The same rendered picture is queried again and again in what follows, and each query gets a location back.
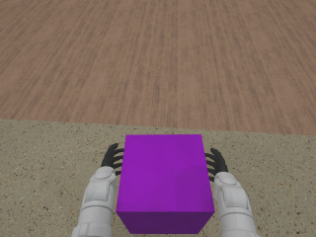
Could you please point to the left robot hand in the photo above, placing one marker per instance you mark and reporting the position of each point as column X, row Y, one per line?
column 109, row 158

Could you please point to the carton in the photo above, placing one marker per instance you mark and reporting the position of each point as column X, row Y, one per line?
column 164, row 185

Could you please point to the right robot forearm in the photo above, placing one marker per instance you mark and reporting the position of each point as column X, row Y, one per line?
column 234, row 210

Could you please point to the right robot hand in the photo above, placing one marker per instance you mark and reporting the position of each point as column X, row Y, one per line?
column 218, row 164

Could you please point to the left robot forearm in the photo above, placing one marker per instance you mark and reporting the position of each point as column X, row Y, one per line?
column 97, row 207

